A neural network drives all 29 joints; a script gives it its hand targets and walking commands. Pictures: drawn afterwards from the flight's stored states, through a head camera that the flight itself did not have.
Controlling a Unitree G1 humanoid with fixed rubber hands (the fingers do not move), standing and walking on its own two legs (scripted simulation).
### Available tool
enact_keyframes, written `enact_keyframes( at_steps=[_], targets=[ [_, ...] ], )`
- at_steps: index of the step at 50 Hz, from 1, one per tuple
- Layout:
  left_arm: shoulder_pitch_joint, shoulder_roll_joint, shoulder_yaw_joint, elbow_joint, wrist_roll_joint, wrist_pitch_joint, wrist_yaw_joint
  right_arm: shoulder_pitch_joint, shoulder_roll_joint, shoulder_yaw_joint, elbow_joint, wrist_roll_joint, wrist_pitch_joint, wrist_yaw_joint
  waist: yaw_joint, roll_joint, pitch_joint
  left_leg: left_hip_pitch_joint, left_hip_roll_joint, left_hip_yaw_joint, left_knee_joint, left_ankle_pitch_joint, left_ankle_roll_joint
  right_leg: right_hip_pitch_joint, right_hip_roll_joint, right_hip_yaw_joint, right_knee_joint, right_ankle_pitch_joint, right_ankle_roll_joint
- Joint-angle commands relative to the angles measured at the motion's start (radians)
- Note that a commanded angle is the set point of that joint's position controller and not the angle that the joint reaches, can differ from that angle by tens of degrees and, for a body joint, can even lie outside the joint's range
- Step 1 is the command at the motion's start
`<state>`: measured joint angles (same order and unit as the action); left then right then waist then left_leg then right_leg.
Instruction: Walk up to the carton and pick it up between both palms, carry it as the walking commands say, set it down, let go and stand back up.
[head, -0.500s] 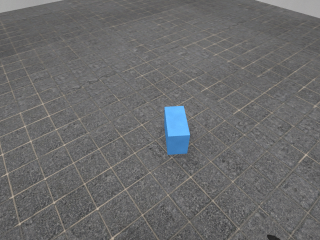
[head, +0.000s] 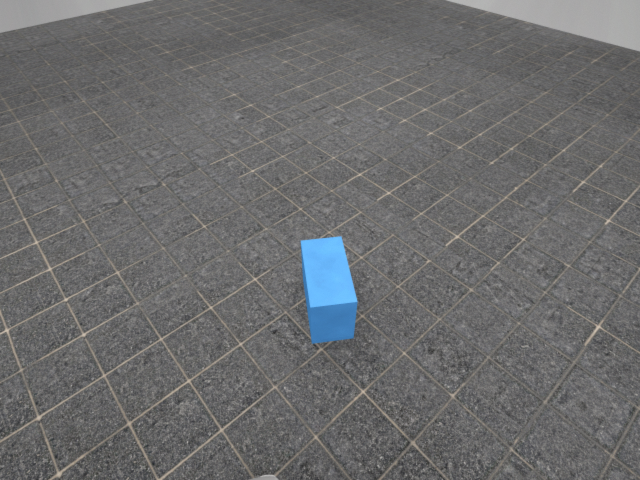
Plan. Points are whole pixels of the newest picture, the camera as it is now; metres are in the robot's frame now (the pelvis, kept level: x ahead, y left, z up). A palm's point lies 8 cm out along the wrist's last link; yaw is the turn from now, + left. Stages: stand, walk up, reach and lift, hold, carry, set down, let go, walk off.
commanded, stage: walk up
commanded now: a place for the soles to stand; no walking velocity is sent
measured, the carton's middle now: (326, 289) +0.86 +0.00 -0.65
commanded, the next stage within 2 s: none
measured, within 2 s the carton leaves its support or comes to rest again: neither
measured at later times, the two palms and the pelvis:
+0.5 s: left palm (128, 360) +0.31 +0.31 -0.07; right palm (572, 463) +0.18 -0.31 -0.11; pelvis +0.18 +0.00 -0.01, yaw -4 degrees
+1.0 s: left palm (155, 303) +0.44 +0.32 -0.11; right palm (527, 351) +0.34 -0.32 -0.12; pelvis +0.33 +0.01 -0.02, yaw -5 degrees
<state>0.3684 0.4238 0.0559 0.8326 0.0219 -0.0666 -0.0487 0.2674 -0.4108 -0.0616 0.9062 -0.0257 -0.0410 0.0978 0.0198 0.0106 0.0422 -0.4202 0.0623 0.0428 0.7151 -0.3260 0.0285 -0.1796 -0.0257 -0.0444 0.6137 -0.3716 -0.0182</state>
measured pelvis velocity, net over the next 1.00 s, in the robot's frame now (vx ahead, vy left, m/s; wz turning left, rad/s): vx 0.33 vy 0.01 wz -0.08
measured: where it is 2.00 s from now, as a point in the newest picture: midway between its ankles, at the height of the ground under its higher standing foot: (335, 439)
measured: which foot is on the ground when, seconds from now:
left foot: up 0.00-0.02, down 0.04-0.38, up 0.40-0.62, down 0.64-1.00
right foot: down 0.00-0.04, up 0.06-0.34, down 0.36-0.66, up 0.68-0.92, down 0.94-1.00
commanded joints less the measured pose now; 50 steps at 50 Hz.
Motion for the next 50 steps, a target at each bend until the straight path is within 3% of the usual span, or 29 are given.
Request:
enact_keyframes(
  at_steps=[1,2,3,4,7,9,12,15,17,18,19,20,21,22,25,28,31,32,33,34,35,37,41,44,46,47,48,49,50],
  targets=[
    [-0.107,0.219,0.059,-0.115,0.004,-0.02,0.009,0.127,-0.234,-0.082,-0.041,-0.008,-0.04,-0.025,-0.108,-0.035,0.058,0.368,-0.079,0.061,-0.091,-0.012,0.009,-0.423,-0.14,0.18,-0.11,-0.273,-0.16],
    [-0.076,0.161,0.042,-0.121,-0.004,-0.019,0.009,0.196,-0.286,-0.094,-0.045,-0.017,-0.052,-0.038,-0.14,0.133,0.014,0.471,0.027,-0.141,-0.249,-0.228,0.057,-0.521,-0.049,0.086,0.15,-0.227,-0.124],
    [-0.076,0.096,0.026,-0.144,-0.021,-0.025,0.016,0.232,-0.353,-0.102,-0.081,-0.026,-0.068,-0.05,-0.151,0.298,0.021,0.467,0.298,-0.662,-0.511,-0.554,0.137,-0.659,0.097,0.06,0.456,-0.18,-0.06],
    [-0.099,0.218,0.049,-0.149,-0.008,-0.023,0.031,0.168,-0.386,-0.104,-0.116,0.004,-0.066,-0.056,-0.14,0.146,0.042,0.38,0.39,-0.765,-0.541,-0.573,0.229,-0.638,0.039,0.17,0.549,-0.152,-0.045],
    [-0.042,0.242,0.061,-0.102,-0.012,-0.034,0.026,0.09,-0.305,-0.087,-0.144,0.006,-0.06,-0.066,-0.069,0.082,0.074,0.238,0.315,-0.521,-0.462,-0.302,0.232,-0.521,-0.03,0.161,0.488,-0.059,-0.024],
    [0.011,0.216,0.059,-0.071,-0.017,-0.035,0.017,0.074,-0.285,-0.081,-0.151,0.002,-0.06,-0.066,-0.052,0.174,0.051,0.217,0.248,-0.323,-0.431,-0.109,0.205,-0.434,-0.045,0.107,0.373,-0.044,-0.015],
    [-0.089,0.184,0.058,-0.105,-0.012,-0.031,-0.002,0.09,-0.287,-0.078,-0.167,-0.003,-0.059,-0.058,-0.078,0.162,0.035,0.214,0.236,-0.226,-0.402,0.013,0.23,-0.368,-0.051,0.032,0.215,-0.077,-0.011],
    [-0.053,0.162,0.063,-0.092,-0.004,-0.037,-0.005,0.06,-0.28,-0.065,-0.196,0.013,-0.056,-0.053,-0.037,0.154,0.006,0.158,0.214,-0.157,-0.348,0.084,0.191,-0.218,-0.019,-0.015,0.066,0.096,-0.041],
    [0.02,0.178,0.075,-0.067,0.002,-0.047,0.006,0.046,-0.244,-0.053,-0.209,0.021,-0.049,-0.051,0.025,0.059,-0.048,0.033,0.168,-0.074,-0.173,0.169,0.133,0.044,0.033,-0.038,-0.076,0.166,-0.06],
    [0.094,0.227,0.102,-0.051,0.009,-0.051,0.017,0.06,-0.194,-0.033,-0.225,0.028,-0.05,-0.051,0.07,-0.083,-0.101,-0.098,0.096,0.012,0.033,0.188,0.084,0.223,-0.024,0.092,-0.137,0.082,-0.103],
    [0.157,0.314,0.129,-0.061,0.006,-0.057,0.029,0.075,-0.14,-0.018,-0.248,0.028,-0.052,-0.05,0.095,-0.285,-0.134,-0.306,-0.04,0.078,0.322,0.002,0.025,0.351,-0.275,0.525,-0.266,-0.107,-0.214],
    [0.133,0.338,0.125,-0.091,-0.007,-0.054,0.034,0.076,-0.191,-0.025,-0.241,0.017,-0.047,-0.06,0.081,-0.193,-0.113,-0.387,-0.041,-0.021,0.433,-0.227,0.022,0.337,-0.414,0.745,-0.336,-0.171,-0.305],
    [0.112,0.338,0.122,-0.103,-0.02,-0.052,0.036,0.059,-0.262,-0.043,-0.22,0.011,-0.045,-0.068,0.08,-0.073,-0.08,-0.349,0.015,-0.099,0.474,-0.185,0.027,0.238,-0.418,0.706,-0.291,-0.09,-0.333],
    [0.072,0.294,0.108,-0.119,-0.023,-0.05,0.038,0.06,-0.244,-0.038,-0.199,0.015,-0.043,-0.068,0.063,-0.049,-0.05,-0.333,0.03,-0.134,0.44,-0.148,0.028,0.172,-0.375,0.584,-0.262,-0.003,-0.313],
    [-0.025,0.283,0.095,-0.141,-0.01,-0.039,0.026,0.14,-0.218,-0.035,-0.16,0.027,-0.048,-0.052,0.005,-0.168,0.005,-0.183,0.041,-0.052,0.226,-0.157,0.004,-0.021,-0.282,0.306,-0.227,0.116,-0.259],
    [-0.069,0.289,0.087,-0.164,-0.006,-0.04,0.016,0.158,-0.211,-0.045,-0.153,0.023,-0.045,-0.038,-0.015,-0.279,-0.015,-0.017,0.022,0.011,0.11,-0.038,0.005,-0.158,-0.253,0.226,-0.235,0.07,-0.238],
    [-0.143,0.252,0.071,-0.173,-0.008,-0.019,0.008,0.202,-0.209,-0.061,-0.122,0.007,-0.054,-0.036,-0.086,-0.184,-0.006,0.23,-0.057,0.099,-0.058,0.075,-0.005,-0.358,-0.175,0.123,-0.114,-0.232,-0.173],
    [-0.122,0.206,0.053,-0.177,-0.01,-0.013,0.011,0.269,-0.252,-0.075,-0.097,0.002,-0.061,-0.045,-0.118,-0.043,-0.045,0.375,-0.064,0.055,-0.089,0.013,0.011,-0.464,-0.146,0.094,0.035,-0.31,-0.144],
    [-0.115,0.126,0.033,-0.193,-0.016,-0.012,0.013,0.31,-0.337,-0.098,-0.105,-0.014,-0.07,-0.055,-0.143,0.207,-0.024,0.422,0.118,-0.288,-0.264,-0.346,0.078,-0.631,-0.044,-0.008,0.336,-0.289,-0.091],
    [-0.133,0.134,0.033,-0.219,-0.023,-0.013,0.024,0.298,-0.421,-0.11,-0.152,-0.015,-0.077,-0.067,-0.157,0.268,0.012,0.365,0.359,-0.761,-0.503,-0.62,0.213,-0.737,0.047,0.053,0.547,-0.223,-0.057],
    [-0.145,0.258,0.052,-0.205,-0.01,-0.013,0.033,0.229,-0.41,-0.107,-0.167,0.02,-0.07,-0.072,-0.132,0.078,0.051,0.284,0.413,-0.778,-0.502,-0.608,0.267,-0.664,-0.034,0.157,0.568,-0.159,-0.041],
    [-0.081,0.245,0.053,-0.142,-0.017,-0.021,0.03,0.154,-0.339,-0.088,-0.187,0.015,-0.065,-0.077,-0.073,0.092,0.074,0.225,0.343,-0.585,-0.452,-0.411,0.257,-0.622,-0.064,0.125,0.518,-0.083,-0.026],
    [-0.002,0.208,0.057,-0.083,-0.012,-0.019,0.021,0.111,-0.311,-0.072,-0.179,0.011,-0.064,-0.085,-0.039,0.173,0.053,0.1,0.255,-0.233,-0.33,0.174,0.218,-0.389,-0.087,0.043,0.332,-0.034,-0.013],
    [0.039,0.159,0.055,-0.055,-0.016,-0.015,0.025,0.027,-0.267,-0.041,-0.198,0.022,-0.057,-0.09,0.009,0.172,-0.003,0.022,0.218,-0.106,-0.2,0.447,0.175,-0.171,-0.049,-0.011,0.149,0.101,-0.038],
    [0.03,0.186,0.068,-0.034,-0.006,-0.022,0.038,0.032,-0.216,-0.018,-0.197,0.036,-0.044,-0.093,0.024,0.05,-0.054,-0.027,0.145,-0.038,-0.048,0.295,0.091,-0.029,-0.034,0.028,-0.001,0.255,-0.069],
    [-0.005,0.234,0.078,-0.046,0.0,-0.022,0.043,0.068,-0.182,-0.009,-0.191,0.043,-0.04,-0.096,0.004,-0.097,-0.09,-0.055,0.085,0.016,0.055,0.174,0.05,0.012,-0.125,0.148,-0.051,0.333,-0.093],
    [-0.032,0.258,0.075,-0.059,-0.002,-0.024,0.049,0.087,-0.147,0.006,-0.18,0.043,-0.029,-0.101,-0.009,-0.146,-0.103,-0.063,0.0,0.042,0.159,-0.032,0.005,-0.01,-0.277,0.39,-0.155,0.329,-0.161],
    [-0.067,0.277,0.068,-0.068,-0.007,-0.022,0.049,0.098,-0.169,-0.001,-0.165,0.044,-0.015,-0.107,-0.022,-0.1,-0.116,-0.013,-0.028,-0.001,0.165,-0.235,0.007,-0.064,-0.357,0.475,-0.188,0.257,-0.231],
    [-0.105,0.281,0.067,-0.067,-0.01,-0.01,0.051,0.106,-0.202,-0.01,-0.14,0.04,-0.01,-0.111,-0.022,-0.085,-0.11,0.039,-0.026,-0.028,0.131,-0.279,0.012,-0.111,-0.333,0.454,-0.147,0.243,-0.253]
  ],
)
